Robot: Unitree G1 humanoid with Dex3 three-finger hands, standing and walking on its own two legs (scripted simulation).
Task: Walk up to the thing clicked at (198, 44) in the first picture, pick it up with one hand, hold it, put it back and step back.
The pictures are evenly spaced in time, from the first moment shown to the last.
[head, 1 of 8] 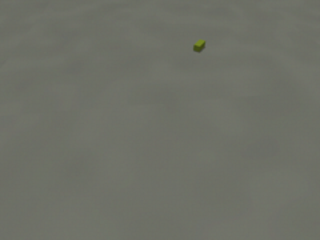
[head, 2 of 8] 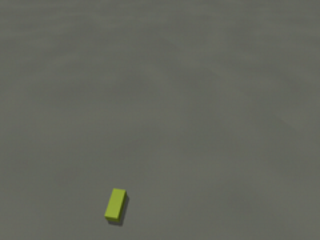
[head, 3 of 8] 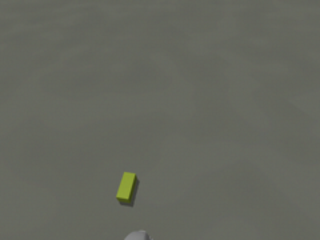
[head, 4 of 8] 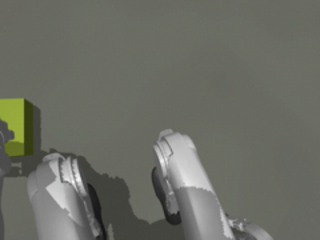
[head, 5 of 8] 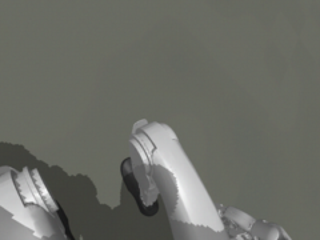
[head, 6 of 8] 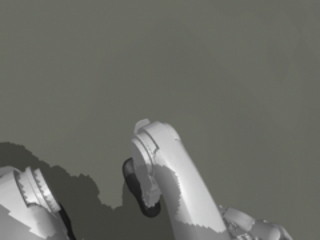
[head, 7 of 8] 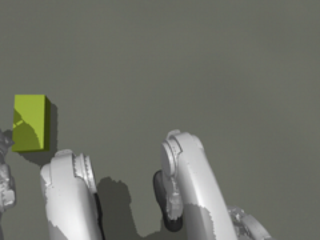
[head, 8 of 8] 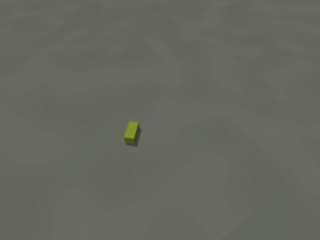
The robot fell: no
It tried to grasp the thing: yes
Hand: left
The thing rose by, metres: 0.66
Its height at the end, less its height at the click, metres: +0.00
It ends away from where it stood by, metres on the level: 0.04
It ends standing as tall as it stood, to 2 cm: yes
